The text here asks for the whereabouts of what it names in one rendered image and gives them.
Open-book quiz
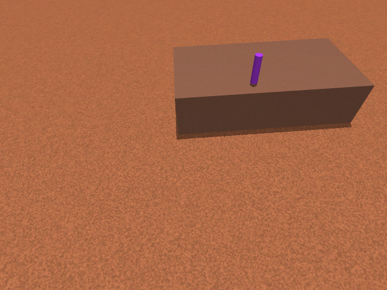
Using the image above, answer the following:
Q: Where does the can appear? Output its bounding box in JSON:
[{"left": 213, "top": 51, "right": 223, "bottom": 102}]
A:
[{"left": 250, "top": 53, "right": 263, "bottom": 84}]

